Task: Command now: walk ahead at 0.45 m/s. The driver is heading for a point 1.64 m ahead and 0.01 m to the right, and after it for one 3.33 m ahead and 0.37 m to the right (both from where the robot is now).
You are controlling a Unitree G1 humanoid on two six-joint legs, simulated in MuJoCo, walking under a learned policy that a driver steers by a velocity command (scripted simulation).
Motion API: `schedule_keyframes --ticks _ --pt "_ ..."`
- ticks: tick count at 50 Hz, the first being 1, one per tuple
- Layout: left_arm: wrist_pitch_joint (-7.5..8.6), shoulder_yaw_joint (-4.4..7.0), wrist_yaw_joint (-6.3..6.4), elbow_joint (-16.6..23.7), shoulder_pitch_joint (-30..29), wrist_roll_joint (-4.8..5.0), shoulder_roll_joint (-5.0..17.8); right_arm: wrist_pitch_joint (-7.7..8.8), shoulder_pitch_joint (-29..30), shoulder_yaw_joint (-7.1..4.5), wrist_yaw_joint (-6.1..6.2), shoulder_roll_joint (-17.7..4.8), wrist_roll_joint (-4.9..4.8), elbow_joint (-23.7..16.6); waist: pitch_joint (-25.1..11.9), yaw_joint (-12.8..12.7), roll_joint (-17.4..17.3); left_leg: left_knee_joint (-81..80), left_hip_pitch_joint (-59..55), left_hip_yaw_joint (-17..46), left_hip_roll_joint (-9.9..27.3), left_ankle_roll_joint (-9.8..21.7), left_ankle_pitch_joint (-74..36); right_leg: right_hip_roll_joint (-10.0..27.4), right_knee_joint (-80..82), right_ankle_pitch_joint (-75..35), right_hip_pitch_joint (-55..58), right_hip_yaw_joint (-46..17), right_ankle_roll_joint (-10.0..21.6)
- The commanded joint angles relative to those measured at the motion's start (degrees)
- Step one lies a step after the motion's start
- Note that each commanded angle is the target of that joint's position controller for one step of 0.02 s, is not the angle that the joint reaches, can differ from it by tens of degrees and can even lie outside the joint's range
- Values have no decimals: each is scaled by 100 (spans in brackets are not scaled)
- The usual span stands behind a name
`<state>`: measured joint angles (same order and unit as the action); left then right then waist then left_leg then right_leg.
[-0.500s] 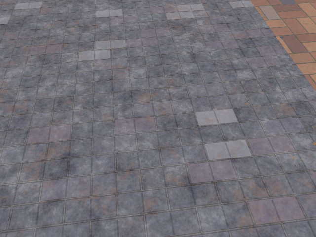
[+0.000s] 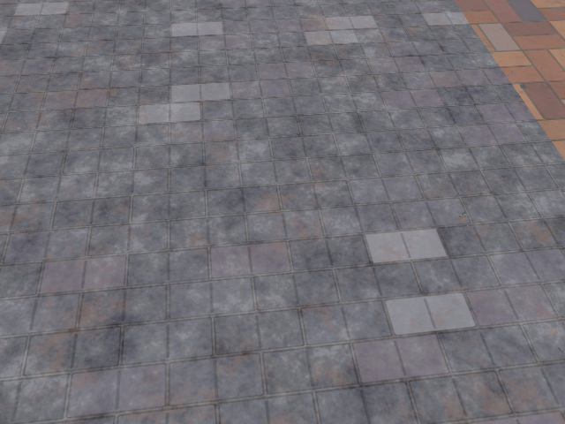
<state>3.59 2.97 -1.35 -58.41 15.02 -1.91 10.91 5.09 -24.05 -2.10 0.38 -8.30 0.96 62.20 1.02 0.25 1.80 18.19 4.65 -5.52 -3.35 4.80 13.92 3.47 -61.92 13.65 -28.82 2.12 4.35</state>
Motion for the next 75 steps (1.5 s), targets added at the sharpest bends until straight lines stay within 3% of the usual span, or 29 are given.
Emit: schedule_keyframes --ticks 1,5,9,12,14,15,16,17,18,19,21,27,37,40,42,43,44,45,46,47,49,55,65,68,70,71,72,73,75 --pt "-94 34 -45 224 -5 0 92 108 -599 -29 43 -579 -9 -22 586 -92 -488 -1068 -261 1210 1525 579 -1752 137 286 -393 -1115 54 -106" --pt "-86 -27 -73 690 -1222 54 12 131 -744 38 42 -521 -4 -15 787 88 -591 -1109 -169 786 1337 569 -2558 -26 1706 -982 -1000 340 -177" --pt "-64 -34 -59 909 -1696 95 90 164 -884 15 85 -644 -6 60 791 133 -689 -1007 -506 634 1469 550 -3309 -219 2668 -1177 -440 507 44" --pt "6 78 31 785 -1088 86 308 171 -673 -39 116 -817 34 54 367 -228 -727 -6 -992 455 1555 439 -5298 -545 2891 -691 430 574 369" --pt "89 236 119 257 505 48 544 109 -526 -76 112 -922 27 34 -450 -879 -592 1988 -666 273 1338 296 -5226 -676 3423 -743 2194 526 584" --pt "117 367 170 82 1387 -102 982 97 -610 -21 73 -713 -24 -93 -1069 -1107 -130 3688 455 116 1056 235 -3266 485 3529 90 3538 -746 836" --pt "98 466 122 104 1496 -158 1423 67 -1375 73 -17 -21 -234 -165 -1699 -649 1109 5990 2506 150 -119 26 1517 2174 4288 547 4879 -3909 1800" --pt "25 428 77 163 911 66 1188 41 -779 -65 -12 -615 -105 -231 -1370 -567 251 6320 3049 873 145 144 1189 1865 4842 1441 4324 -4182 1638" --pt "44 313 65 271 276 128 825 62 -112 -101 -30 -706 -55 -468 -467 -391 76 6042 3248 843 456 179 591 1699 4982 1368 3417 -3188 1381" --pt "103 227 46 274 34 105 517 87 138 -101 -38 -642 -27 -517 -97 -253 -249 5679 3016 838 645 184 244 1461 5163 592 2722 -2584 1196" --pt "191 99 107 98 136 101 166 -42 -21 -96 -78 -416 109 -454 88 88 -152 5132 2406 822 845 84 117 1021 5293 -453 1964 -1642 881" --pt "302 75 147 -110 886 123 468 -280 976 -112 -185 -440 131 -844 430 79 33 4004 3125 471 1016 -221 -578 750 5605 -1380 2011 -833 800" --pt "276 0 215 -342 1787 68 482 -187 2767 -34 -203 -454 18 -1471 600 -394 232 1654 3247 8 635 -103 -1254 805 5217 -3122 3426 -345 672" --pt "263 38 265 -337 1546 35 622 -113 2378 -104 -154 -586 28 -1423 395 -84 300 1309 2473 -94 336 182 -610 919 4504 -4755 3686 -210 584" --pt "220 61 262 -312 1331 56 711 -31 858 -245 -64 -791 68 -920 -376 569 187 796 717 -182 49 427 -751 703 2815 -5263 3409 7 412" --pt "222 13 241 -178 1278 124 579 16 -137 -365 -5 -1146 213 -680 -995 913 -99 769 -807 726 911 688 -478 482 1335 -3652 2264 128 318" --pt "209 -98 162 -52 1963 388 -24 3 -646 -527 -15 -1759 296 -626 -1818 687 -1447 327 -2540 3661 2749 1596 -71 -603 -1104 382 104 402 32" --pt "195 52 169 -85 1598 232 517 -96 -176 -488 -73 -1522 72 -660 -1666 571 -714 -240 -2139 4333 2641 1525 253 -611 -1670 1334 -495 -455 128" --pt "201 78 158 124 1041 180 532 -96 515 -394 -92 -1246 -3 -763 -710 325 -546 -365 -1255 3339 2453 1304 336 -280 -1541 852 -777 -510 160" --pt "227 68 141 187 746 155 466 -49 823 -297 -118 -888 11 -792 -267 208 -265 -590 -543 2758 2211 1125 -145 -88 -1202 487 -651 -501 157" --pt "99 68 95 154 808 11 259 26 842 -165 -70 -501 -3 -639 54 -131 -378 -825 296 1853 1717 745 -811 143 -599 251 -123 -466 80" --pt "-137 69 -30 480 -51 -28 227 144 104 -164 -27 -808 -29 -406 341 -149 -469 -1187 342 1160 1460 714 -1561 315 357 -507 -704 -143 -222" --pt "-50 -31 -39 1127 -1832 71 242 110 -785 -109 34 -831 27 -164 567 302 -608 -911 -944 727 1541 647 -2882 12 2660 -1176 -846 256 -112" --pt "25 22 -5 1124 -1574 68 348 88 -593 -145 84 -946 61 -153 441 59 -645 -310 -1210 601 1657 546 -4221 -230 3031 -576 -211 348 155" --pt "104 142 79 687 -243 38 512 46 -391 -174 83 -1041 46 -167 -238 -520 -551 1213 -1033 375 1448 373 -5152 -603 3528 -609 1388 516 388" --pt "161 252 138 396 758 -78 795 44 -349 -135 67 -939 -3 -256 -833 -862 -351 2517 -74 248 1225 269 -3998 -84 3553 -603 2885 -35 602" --pt "170 423 169 337 1491 -215 1470 42 -866 -15 -7 -389 -248 -451 -1751 -790 830 4841 1923 -100 387 -18 -935 1741 3807 -76 4742 -2637 1319" --pt "62 423 104 334 1203 -11 1405 38 -820 -129 -19 -725 -156 -394 -1887 -660 717 5792 2746 610 -46 27 1508 2071 4633 116 4621 -4136 1539" --pt "74 229 54 511 39 120 736 39 100 -160 -50 -772 -31 -632 -298 -267 -9 5568 3093 822 594 83 570 1582 4973 343 2896 -2509 1136"
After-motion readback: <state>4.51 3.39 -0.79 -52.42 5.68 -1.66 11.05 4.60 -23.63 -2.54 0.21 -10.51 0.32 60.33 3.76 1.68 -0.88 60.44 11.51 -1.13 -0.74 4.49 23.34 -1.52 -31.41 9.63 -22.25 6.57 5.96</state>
